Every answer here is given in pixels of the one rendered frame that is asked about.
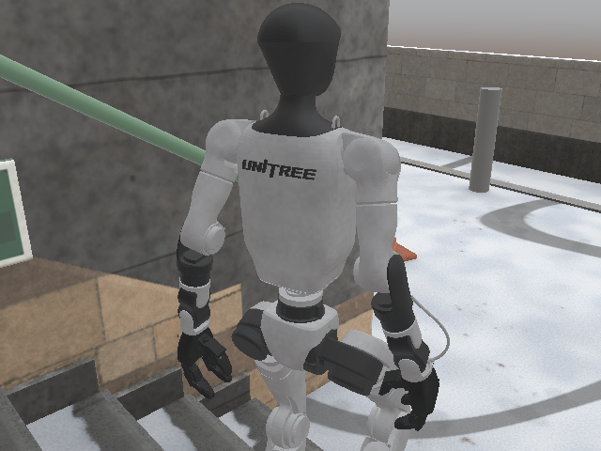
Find stairs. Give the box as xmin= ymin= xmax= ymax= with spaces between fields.
xmin=0 ymin=393 xmax=315 ymax=451

